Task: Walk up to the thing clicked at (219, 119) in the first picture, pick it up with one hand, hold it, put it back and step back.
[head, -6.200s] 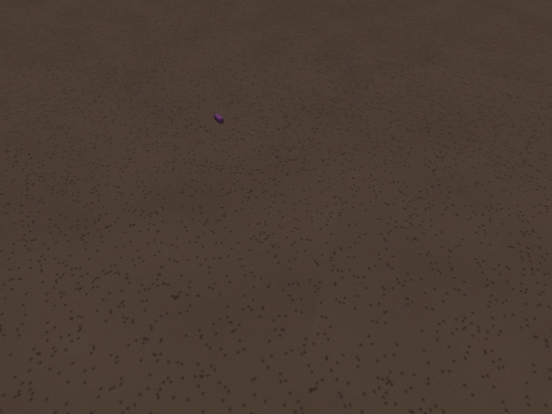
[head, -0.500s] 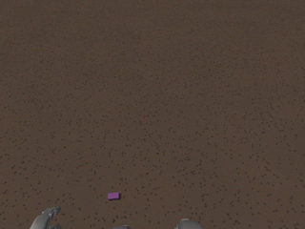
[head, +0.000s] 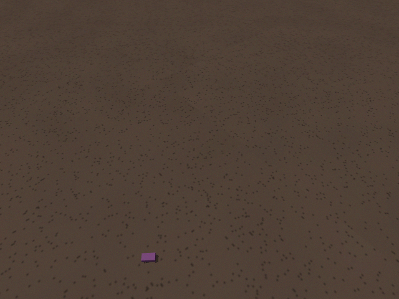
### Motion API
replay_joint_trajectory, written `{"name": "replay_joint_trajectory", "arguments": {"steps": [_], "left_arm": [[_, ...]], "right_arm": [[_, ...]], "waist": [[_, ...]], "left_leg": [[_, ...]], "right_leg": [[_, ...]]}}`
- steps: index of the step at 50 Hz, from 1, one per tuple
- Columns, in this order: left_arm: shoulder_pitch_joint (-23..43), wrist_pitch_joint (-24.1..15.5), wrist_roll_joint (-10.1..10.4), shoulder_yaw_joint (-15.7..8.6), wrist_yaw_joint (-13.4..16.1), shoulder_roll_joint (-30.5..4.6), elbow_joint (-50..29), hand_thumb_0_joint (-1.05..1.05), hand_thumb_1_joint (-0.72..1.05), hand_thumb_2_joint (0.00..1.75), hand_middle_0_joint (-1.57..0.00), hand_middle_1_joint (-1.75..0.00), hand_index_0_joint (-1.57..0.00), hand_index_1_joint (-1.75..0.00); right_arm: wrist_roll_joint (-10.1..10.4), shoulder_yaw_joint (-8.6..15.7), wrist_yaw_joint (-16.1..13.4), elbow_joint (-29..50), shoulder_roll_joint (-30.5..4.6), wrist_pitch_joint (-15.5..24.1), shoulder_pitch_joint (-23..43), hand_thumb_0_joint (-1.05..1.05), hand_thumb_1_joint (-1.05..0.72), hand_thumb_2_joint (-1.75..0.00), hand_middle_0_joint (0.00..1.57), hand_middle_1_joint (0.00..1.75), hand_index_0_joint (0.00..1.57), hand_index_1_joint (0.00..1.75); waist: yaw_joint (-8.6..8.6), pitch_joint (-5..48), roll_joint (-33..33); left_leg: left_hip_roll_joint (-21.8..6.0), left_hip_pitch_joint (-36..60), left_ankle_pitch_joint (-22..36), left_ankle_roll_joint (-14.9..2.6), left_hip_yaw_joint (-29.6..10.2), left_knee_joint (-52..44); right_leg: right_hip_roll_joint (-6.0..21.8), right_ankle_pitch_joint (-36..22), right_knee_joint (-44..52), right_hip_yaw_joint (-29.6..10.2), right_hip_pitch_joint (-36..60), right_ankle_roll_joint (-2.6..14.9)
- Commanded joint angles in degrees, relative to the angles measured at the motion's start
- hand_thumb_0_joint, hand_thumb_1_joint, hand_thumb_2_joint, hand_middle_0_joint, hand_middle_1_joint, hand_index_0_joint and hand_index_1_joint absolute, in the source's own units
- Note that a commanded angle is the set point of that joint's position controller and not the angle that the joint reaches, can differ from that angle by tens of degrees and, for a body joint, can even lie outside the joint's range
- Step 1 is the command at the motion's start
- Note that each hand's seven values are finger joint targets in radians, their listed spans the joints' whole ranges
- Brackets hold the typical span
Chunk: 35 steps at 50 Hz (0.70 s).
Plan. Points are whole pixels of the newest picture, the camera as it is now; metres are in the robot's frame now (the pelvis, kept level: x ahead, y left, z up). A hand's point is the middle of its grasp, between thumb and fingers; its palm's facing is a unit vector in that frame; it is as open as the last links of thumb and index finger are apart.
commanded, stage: walk up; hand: left
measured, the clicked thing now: (148, 257) +0.42 +0.25 -0.75
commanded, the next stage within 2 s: stand in 0.96 s
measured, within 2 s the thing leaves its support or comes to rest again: neither
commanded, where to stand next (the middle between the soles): +0.08 -0.01 m, yaw +1 degrees
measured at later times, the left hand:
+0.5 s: hand out of the picture +0.11 +0.26 -0.14, palm faces +0.02 -0.94 -0.33, open 7.4 cm
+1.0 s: hand out of the picture +0.10 +0.26 -0.14, palm faces +0.03 -0.95 -0.32, open 7.4 cm
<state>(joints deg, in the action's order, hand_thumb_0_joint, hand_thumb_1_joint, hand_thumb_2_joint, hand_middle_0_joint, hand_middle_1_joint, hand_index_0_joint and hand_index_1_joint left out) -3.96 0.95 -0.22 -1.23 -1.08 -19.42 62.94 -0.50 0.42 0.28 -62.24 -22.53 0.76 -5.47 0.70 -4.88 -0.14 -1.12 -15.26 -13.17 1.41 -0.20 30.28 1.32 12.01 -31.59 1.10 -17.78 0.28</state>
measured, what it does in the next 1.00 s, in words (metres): stands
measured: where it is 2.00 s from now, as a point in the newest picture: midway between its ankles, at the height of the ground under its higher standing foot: outside the picture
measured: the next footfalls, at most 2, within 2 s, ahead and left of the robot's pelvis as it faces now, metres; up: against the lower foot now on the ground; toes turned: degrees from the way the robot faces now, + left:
none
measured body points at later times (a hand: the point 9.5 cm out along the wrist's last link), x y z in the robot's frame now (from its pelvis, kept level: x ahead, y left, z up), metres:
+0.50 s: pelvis +0.02 +0.01 +0.01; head +0.04 +0.01 +0.46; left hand +0.11 +0.31 -0.12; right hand +0.12 -0.29 -0.12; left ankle +0.04 +0.14 -0.73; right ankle +0.06 -0.12 -0.73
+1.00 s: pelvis +0.02 +0.00 +0.01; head +0.04 +0.00 +0.46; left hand +0.10 +0.31 -0.12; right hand +0.12 -0.30 -0.12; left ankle +0.04 +0.14 -0.73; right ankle +0.06 -0.12 -0.73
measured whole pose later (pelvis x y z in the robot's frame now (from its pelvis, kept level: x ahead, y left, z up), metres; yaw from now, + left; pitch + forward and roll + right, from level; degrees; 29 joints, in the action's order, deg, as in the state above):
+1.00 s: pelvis +0.02 +0.00 +0.01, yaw +2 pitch -1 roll +0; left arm -3.8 0.5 -0.4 -1.6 -1.1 -19.6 65.0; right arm -0.8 -0.1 0.4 -64.7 -20.5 0.3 -4.3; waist 0.4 -3.6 0.1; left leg -1.0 -10.7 -10.4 1.5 -1.8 22.4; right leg 1.4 8.9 -22.1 2.8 -11.8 -0.2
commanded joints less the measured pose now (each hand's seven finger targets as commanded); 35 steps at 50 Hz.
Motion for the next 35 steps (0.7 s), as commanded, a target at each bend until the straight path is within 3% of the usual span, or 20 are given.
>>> {"name": "replay_joint_trajectory", "arguments": {"steps": [1, 4, 10, 13, 20, 35], "left_arm": [[5.4, -1.4, 0.0, -3.0, 0.5, -13.4, -3.8, 0.00, 0.90, 0.90, -0.20, -0.30, -0.20, -0.30], [5.4, -1.3, 0.1, -2.9, 0.4, -12.9, -3.1, 0.00, 0.90, 0.90, -0.20, -0.30, -0.20, -0.30], [4.4, -1.3, 0.3, -2.6, 0.3, -12.2, -2.2, 0.00, 0.90, 0.90, -0.20, -0.30, -0.20, -0.30], [4.1, -1.4, 0.5, -2.5, 0.3, -12.0, -2.1, 0.00, 0.90, 0.90, -0.20, -0.30, -0.20, -0.30], [4.4, -1.3, 0.4, -2.2, 0.4, -12.1, -1.6, 0.00, 0.90, 0.90, -0.20, -0.30, -0.20, -0.30], [4.2, -1.7, -0.1, -2.8, 0.7, -12.6, -1.5, 0.00, 0.90, 0.90, -0.20, -0.30, -0.20, -0.30]], "right_arm": [[0.0, 2.2, -0.3, 1.9, -11.4, 1.3, 1.7, 0.00, -0.90, -0.90, 0.20, 0.30, 0.20, 0.30], [-0.1, 2.1, -0.4, 1.5, -11.5, 1.6, 2.7, 0.00, -0.90, -0.90, 0.20, 0.30, 0.20, 0.30], [0.1, 1.8, -0.6, 1.1, -11.4, 2.1, 3.8, 0.00, -0.90, -0.90, 0.20, 0.30, 0.20, 0.30], [0.4, 1.7, -0.8, 1.2, -11.1, 2.3, 3.8, 0.00, -0.90, -0.90, 0.20, 0.30, 0.20, 0.30], [0.4, 1.9, -0.7, 1.2, -10.5, 1.8, 4.3, 0.00, -0.90, -0.90, 0.20, 0.30, 0.20, 0.30], [0.4, 2.0, -0.5, 1.5, -10.1, 1.1, 4.5, 0.00, -0.90, -0.90, 0.20, 0.30, 0.20, 0.30]], "waist": [[-0.61, 6.0, -1.9], [-0.36, 5.5, 0.0], [0.28, 7.2, 1.6], [0.32, 8.9, 1.3], [-0.21, 8.3, 0.6], [-0.64, 8.6, -0.4]], "left_leg": [[-4.4, 0.8, -5.3, -2.84, -6.0, -7.8], [-5.2, -0.9, -5.9, -2.75, -7.3, -10.3], [-6.6, 0.0, 1.3, -2.58, -8.0, -12.3], [-6.6, 1.7, 8.4, -2.39, -6.9, -11.3], [-6.3, 2.2, 6.2, -2.27, -7.0, -12.6], [-5.5, 4.3, 8.2, -2.16, -5.7, -11.4]], "right_leg": [[6.6, 12.2, 12.8, -9.8, 2.6, 2.42], [6.0, 9.8, 11.9, -8.4, 4.4, 2.21], [5.5, -0.7, 10.3, -6.0, 8.8, 1.48], [5.9, -6.7, 9.8, -5.5, 11.1, 1.22], [6.3, -5.6, 11.2, -5.2, 11.2, 0.74], [6.8, -5.8, 13.0, -5.1, 11.0, 0.79]]}}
